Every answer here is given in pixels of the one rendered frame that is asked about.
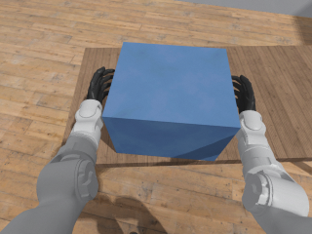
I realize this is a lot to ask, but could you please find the robot right hand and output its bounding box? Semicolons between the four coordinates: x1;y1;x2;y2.
231;75;256;114

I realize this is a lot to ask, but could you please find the robot right upper arm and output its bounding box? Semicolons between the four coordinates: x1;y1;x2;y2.
242;173;312;234

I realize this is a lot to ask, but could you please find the robot left hand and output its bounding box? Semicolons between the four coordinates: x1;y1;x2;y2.
86;66;115;104

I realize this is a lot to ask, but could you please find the robot left upper arm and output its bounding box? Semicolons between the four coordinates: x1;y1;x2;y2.
0;158;98;234

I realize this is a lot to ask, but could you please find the table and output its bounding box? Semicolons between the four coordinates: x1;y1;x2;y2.
61;45;312;169

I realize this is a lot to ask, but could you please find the right robot forearm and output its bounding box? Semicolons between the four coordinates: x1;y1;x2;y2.
235;110;309;216

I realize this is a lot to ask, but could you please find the left robot forearm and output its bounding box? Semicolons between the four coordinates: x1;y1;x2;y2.
36;99;103;201

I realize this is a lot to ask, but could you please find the carton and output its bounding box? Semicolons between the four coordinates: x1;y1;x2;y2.
101;42;241;161

